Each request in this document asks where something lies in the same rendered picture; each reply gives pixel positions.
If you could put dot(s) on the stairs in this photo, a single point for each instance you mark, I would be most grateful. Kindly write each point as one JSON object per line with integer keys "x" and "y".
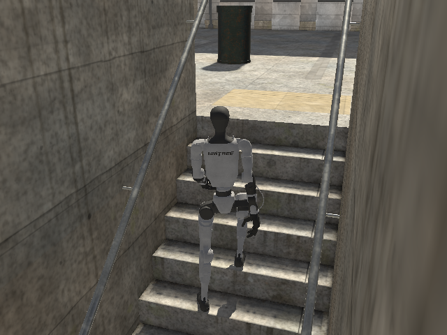
{"x": 267, "y": 295}

